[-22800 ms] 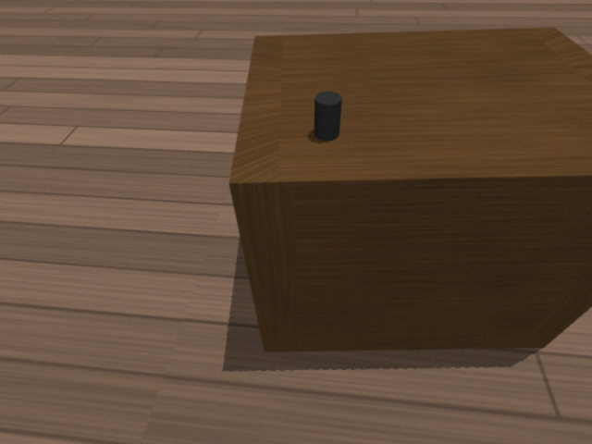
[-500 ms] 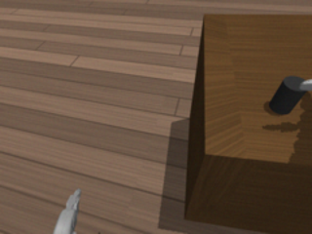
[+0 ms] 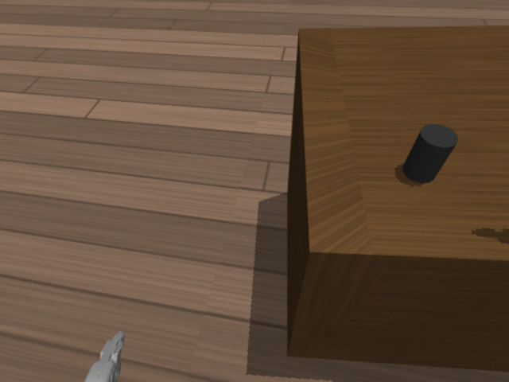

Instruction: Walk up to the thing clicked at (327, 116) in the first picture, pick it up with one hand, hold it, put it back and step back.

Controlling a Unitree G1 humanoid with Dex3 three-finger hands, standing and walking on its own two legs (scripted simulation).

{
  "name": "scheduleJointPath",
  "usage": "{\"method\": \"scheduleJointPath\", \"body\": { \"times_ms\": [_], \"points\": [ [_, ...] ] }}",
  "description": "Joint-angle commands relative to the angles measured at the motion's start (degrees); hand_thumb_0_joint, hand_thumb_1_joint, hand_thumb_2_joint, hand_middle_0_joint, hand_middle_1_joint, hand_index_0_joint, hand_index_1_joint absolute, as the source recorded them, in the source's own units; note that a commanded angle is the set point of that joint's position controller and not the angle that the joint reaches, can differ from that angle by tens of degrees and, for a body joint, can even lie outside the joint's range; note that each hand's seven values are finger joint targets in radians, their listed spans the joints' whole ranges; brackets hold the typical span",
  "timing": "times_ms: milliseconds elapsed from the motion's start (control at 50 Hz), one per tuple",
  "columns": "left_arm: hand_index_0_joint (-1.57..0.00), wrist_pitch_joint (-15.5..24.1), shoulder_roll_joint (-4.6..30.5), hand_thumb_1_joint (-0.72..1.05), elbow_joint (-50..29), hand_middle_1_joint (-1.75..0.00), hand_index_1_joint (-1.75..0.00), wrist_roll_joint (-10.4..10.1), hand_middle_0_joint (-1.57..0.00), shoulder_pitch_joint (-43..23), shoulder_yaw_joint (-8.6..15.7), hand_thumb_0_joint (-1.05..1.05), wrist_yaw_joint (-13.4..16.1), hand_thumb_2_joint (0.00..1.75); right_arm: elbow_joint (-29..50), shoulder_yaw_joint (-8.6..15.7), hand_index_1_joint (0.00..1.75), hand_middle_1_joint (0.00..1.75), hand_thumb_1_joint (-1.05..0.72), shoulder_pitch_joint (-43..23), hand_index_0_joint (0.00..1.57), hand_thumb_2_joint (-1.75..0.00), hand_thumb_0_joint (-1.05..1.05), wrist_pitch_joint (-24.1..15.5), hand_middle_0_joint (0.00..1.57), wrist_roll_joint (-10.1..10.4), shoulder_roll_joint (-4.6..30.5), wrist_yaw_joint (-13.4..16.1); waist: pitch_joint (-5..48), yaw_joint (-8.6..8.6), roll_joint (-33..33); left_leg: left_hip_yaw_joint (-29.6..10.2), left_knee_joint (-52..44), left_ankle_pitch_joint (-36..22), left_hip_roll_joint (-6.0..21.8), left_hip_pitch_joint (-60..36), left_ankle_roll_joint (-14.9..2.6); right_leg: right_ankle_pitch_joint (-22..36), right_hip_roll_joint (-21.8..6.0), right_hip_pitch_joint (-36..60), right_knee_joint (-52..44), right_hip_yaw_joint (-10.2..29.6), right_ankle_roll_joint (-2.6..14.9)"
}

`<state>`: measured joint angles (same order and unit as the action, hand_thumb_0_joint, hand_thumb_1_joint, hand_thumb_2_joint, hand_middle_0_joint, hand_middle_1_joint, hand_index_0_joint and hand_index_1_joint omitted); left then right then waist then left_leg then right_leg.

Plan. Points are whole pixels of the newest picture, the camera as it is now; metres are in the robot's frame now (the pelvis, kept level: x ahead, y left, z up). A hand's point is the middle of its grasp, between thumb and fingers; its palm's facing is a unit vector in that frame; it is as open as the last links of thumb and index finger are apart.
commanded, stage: sink last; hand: right
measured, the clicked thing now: (428, 154) +0.48 -0.26 +0.08
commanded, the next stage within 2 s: home in 0.88 s
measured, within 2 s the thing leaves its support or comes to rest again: neither
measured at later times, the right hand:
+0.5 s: hand out of the picture +0.20 -0.26 +0.19, palm faces +0.45 +0.78 -0.43, open 17.6 cm
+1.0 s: hand out of the picture +0.15 -0.27 +0.19, palm faces +0.51 +0.72 -0.47, open 17.6 cm
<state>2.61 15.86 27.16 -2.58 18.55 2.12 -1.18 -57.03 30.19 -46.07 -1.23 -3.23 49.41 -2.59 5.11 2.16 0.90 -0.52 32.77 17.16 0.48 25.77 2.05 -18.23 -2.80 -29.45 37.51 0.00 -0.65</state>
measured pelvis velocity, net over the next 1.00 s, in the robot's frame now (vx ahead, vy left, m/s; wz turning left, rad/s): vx -0.04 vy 0.03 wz -0.04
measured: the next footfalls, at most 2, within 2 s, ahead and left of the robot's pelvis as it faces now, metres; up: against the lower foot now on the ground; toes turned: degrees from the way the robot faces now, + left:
none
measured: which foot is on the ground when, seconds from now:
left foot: down 0.00-1.00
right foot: down 0.00-1.00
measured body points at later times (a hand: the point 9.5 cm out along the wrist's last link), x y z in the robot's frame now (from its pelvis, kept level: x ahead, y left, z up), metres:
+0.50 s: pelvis +0.00 +0.01 +0.01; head +0.00 +0.04 +0.46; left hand +0.16 +0.28 -0.07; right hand +0.17 -0.30 +0.21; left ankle -0.02 +0.15 -0.72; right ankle +0.00 -0.12 -0.72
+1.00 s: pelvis -0.04 +0.03 +0.01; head -0.04 +0.05 +0.46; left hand +0.13 +0.30 -0.08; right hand +0.11 -0.30 +0.22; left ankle -0.02 +0.15 -0.73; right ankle +0.00 -0.12 -0.73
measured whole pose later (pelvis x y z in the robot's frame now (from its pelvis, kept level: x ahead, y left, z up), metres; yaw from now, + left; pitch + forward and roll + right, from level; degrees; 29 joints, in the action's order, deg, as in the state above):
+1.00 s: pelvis -0.04 +0.03 +0.01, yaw -3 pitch -4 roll -1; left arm 6.6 13.3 33.5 -0.7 16.8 10.9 3.4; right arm 13.1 27.4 21.3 -18.0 3.2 22.8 1.4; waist -2.4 -3.3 2.9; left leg 1.3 31.3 15.8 2.0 11.7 0.5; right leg -11.8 -1.2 -12.6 28.2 1.5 -2.1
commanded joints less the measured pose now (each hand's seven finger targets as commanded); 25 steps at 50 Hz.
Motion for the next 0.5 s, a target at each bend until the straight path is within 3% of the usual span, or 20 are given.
{"method": "scheduleJointPath", "body": {
  "times_ms": [0,20,60,80,100,120,140,160,180,200,220,260,280,340,380,400,420,460,480],
  "points": [
    [-0.05,5.04,9.18,-0.54,-16.87,-0.05,-0.05,-0.16,-0.05,-8.79,4.82,0.0,1.39,0.07,24.3,-1.11,0.05,0.05,0.54,-11.82,0.06,-0.05,0.0,-5.48,0.06,1.58,11.99,2.43,24.42,-2.67,11.94,4.03,-2.2,-15.98,-2.61,-7.35,-3.53,25.44,0.25,20.57,-3.95,-0.56,-0.96],
    [-0.05,5.09,9.46,-0.54,-16.22,-0.05,-0.05,-0.14,-0.05,-5.3,5.3,0.0,1.67,0.07,26.46,-2.01,0.05,0.05,0.55,-6.37,0.06,-0.05,0.0,-5.46,0.06,2.19,8.94,2.48,23.76,-2.11,10.77,4.4,-2.17,-16.88,-2.82,-6.84,-3.56,27.69,-0.05,22.17,-3.94,-0.59,-0.95],
    [-0.05,4.31,11.25,-0.54,-11.04,-0.05,-0.05,-0.59,-0.05,4.03,8.93,0.0,2.14,0.06,32.31,-1.02,0.05,0.05,0.54,8.57,0.06,-0.05,0.0,-5.0,0.06,3.64,6.6,2.77,16.72,-2.34,8.88,5.28,-2.7,-16.78,-3.03,-5.85,-3.43,28.99,-0.2,21.34,-4.85,-0.67,-0.81],
    [-0.05,4.23,9.59,-0.54,-13.42,-0.05,-0.05,-0.86,-0.05,3.86,6.91,0.0,1.76,0.06,38.44,-1.67,0.05,0.05,0.53,12.81,0.06,-0.05,0.0,-4.89,0.06,4.44,4.29,2.6,15.77,-2.9,7.26,5.63,-2.68,-17.26,-3.2,-6.7,-3.45,30.16,-0.4,21.18,-5.12,-0.8,-0.73],
    [-0.05,4.14,9.09,-0.54,-15.18,-0.05,-0.05,-1.19,-0.05,4.01,7.59,0.0,1.61,0.06,45.48,-2.85,0.05,0.05,0.53,16.21,0.06,-0.05,0.0,-4.72,0.06,5.09,1.86,2.34,16.49,-2.97,7.16,5.53,-2.56,-18.94,-3.11,-7.06,-3.42,32.51,-0.27,22.33,-4.77,-1.32,-0.53],
    [-0.05,3.72,8.77,-0.54,-14.63,-0.05,-0.05,-1.52,-0.05,4.73,8.71,0.0,1.42,0.06,51.63,-2.66,0.05,0.05,0.52,20.83,0.06,-0.05,0.0,-4.56,0.06,5.99,0.23,2.14,14.27,-2.98,7.56,5.46,-3.03,-18.96,-2.9,-6.92,-3.32,31.9,-0.02,22.03,-5.06,-1.8,-0.36],
    [-0.05,3.07,7.27,-0.54,-12.17,-0.05,-0.05,-1.95,-0.05,5.58,8.13,0.0,1.14,0.06,56.61,-3.46,0.05,0.05,0.53,23.67,0.06,-0.05,0.0,-4.02,0.06,6.71,-2.09,1.98,11.25,-2.89,6.66,5.33,-3.41,-18.48,-2.8,-7.01,-3.2,29.27,0.17,20.4,-6.17,-2.12,-0.17],
    [-0.05,2.28,6.45,-0.55,-10.32,-0.05,-0.05,-2.2,-0.05,6.22,8.16,0.0,0.91,0.06,60.18,-1.96,0.05,0.05,0.54,28.0,0.06,-0.05,0.0,-3.56,0.06,7.1,-1.81,2.26,8.35,-3.19,5.83,5.37,-3.9,-18.26,-2.68,-7.9,-3.06,27.55,0.42,18.41,-7.02,-2.16,0.07],
    [-0.05,1.72,5.96,-0.55,-9.75,-0.05,-0.05,-2.59,-0.05,5.52,8.55,0.0,0.62,0.07,65.69,-2.12,0.05,0.05,0.54,29.14,0.06,-0.05,0.0,-3.36,0.06,7.43,-2.94,2.19,6.11,-3.04,6.78,4.94,-4.42,-17.13,-2.21,-8.45,-2.83,23.6,0.92,17.07,-8.01,-2.69,0.39],
    [-0.05,1.47,6.18,-0.55,-10.81,-0.05,-0.05,-2.53,-0.05,4.36,9.18,0.0,0.54,0.06,70.31,0.52,0.05,0.05,0.56,30.86,0.06,-0.05,0.0,-3.58,0.06,7.65,-1.86,2.54,5.93,-3.41,5.53,4.91,-4.8,-16.97,-2.0,-9.93,-2.62,22.45,1.09,16.65,-8.43,-2.56,0.58],
    [-0.05,1.08,6.16,-0.55,-11.56,-0.05,-0.05,-2.39,-0.05,3.45,9.4,0.0,0.48,0.07,74.25,2.82,0.05,0.05,0.57,33.84,0.06,-0.05,0.0,-3.87,0.06,7.76,-1.14,2.98,5.03,-4.03,5.44,4.91,-4.86,-16.16,-1.97,-10.81,-2.73,21.66,1.08,15.93,-8.89,-2.4,0.46],
    [-0.05,0.81,7.5,-0.54,-12.31,-0.04,-0.05,-1.97,-0.05,1.19,11.53,0.0,0.82,0.06,84.18,3.59,0.05,0.05,0.59,34.28,0.05,-0.04,0.0,-4.85,0.06,7.99,-2.39,3.51,7.51,-3.88,7.57,4.54,-4.45,-17.84,-1.55,-12.75,-2.74,23.34,1.31,18.03,-8.74,-2.31,0.31],
    [-0.05,0.41,7.68,-0.54,-9.59,-0.04,-0.04,-1.64,-0.05,0.82,12.11,0.0,1.14,0.06,84.6,6.25,0.05,0.05,0.61,40.41,0.05,-0.04,0.0,-5.03,0.06,8.12,-1.44,4.23,6.58,-5.25,7.87,4.31,-4.47,-17.63,-1.24,-13.49,-2.77,23.09,1.64,17.57,-8.49,-2.33,0.36],
    [-0.05,1.01,6.3,-0.53,-13.45,-0.04,-0.04,-0.81,-0.05,-5.26,10.66,0.0,2.35,0.05,89.25,2.61,0.06,0.06,0.61,48.3,0.05,-0.04,0.0,-6.27,0.06,8.34,-9.4,5.37,6.37,-5.65,5.77,4.22,-4.16,-16.52,-1.12,-15.66,-2.7,21.56,1.75,16.91,-8.62,-1.92,0.39],
    [-0.05,1.2,3.37,-0.53,-13.76,-0.04,-0.04,-0.37,-0.05,-7.4,7.98,0.0,3.0,0.05,88.93,0.19,0.06,0.06,0.61,57.02,0.05,-0.04,0.0,-7.51,0.06,8.09,-14.2,5.61,4.45,-6.25,4.02,4.15,-4.55,-14.69,-0.88,-15.96,-2.5,19.2,1.96,15.91,-8.77,-1.97,0.55],
    [-0.05,1.29,4.13,-0.54,-14.33,-0.04,-0.04,-0.15,-0.05,-7.84,8.8,0.0,3.58,0.05,87.73,-0.89,0.06,0.06,0.61,58.85,0.05,-0.04,0.0,-7.9,0.06,7.81,-15.49,5.65,4.09,-5.66,1.95,4.07,-4.71,-15.1,-0.69,-15.93,-2.15,19.01,2.15,16.09,-8.46,-2.06,0.79],
    [-0.05,1.13,3.66,-0.53,-12.93,-0.04,-0.04,0.09,-0.05,-6.12,8.14,0.0,3.73,0.05,86.72,-2.05,0.06,0.06,0.61,62.41,0.05,-0.04,0.0,-8.33,0.05,7.92,-17.61,5.53,2.21,-5.65,0.69,4.22,-4.99,-13.15,-0.72,-15.52,-2.11,16.97,2.11,15.36,-8.81,-1.99,0.87],
    [-0.05,1.31,3.4,-0.53,-15.29,-0.04,-0.04,0.28,-0.05,-4.76,7.92,0.0,4.04,0.04,89.16,-2.79,0.06,0.06,0.61,65.09,0.05,-0.04,0.0,-9.43,0.05,7.55,-18.74,5.21,2.6,-5.45,-0.3,4.1,-5.49,-13.1,-0.18,-15.75,-1.66,16.12,2.6,16.21,-8.99,-2.46,1.09],
    [-0.05,1.46,4.86,-0.52,-15.64,-0.04,-0.03,0.34,-0.05,-6.18,8.69,0.0,4.25,0.03,88.72,-2.3,0.06,0.06,0.61,65.31,0.05,-0.03,0.0,-9.88,0.05,7.61,-18.4,5.23,2.93,-5.8,-1.2,4.01,-5.72,-12.23,0.02,-15.91,-1.57,15.38,2.8,16.41,-9.12,-2.54,1.2]
  ]
}}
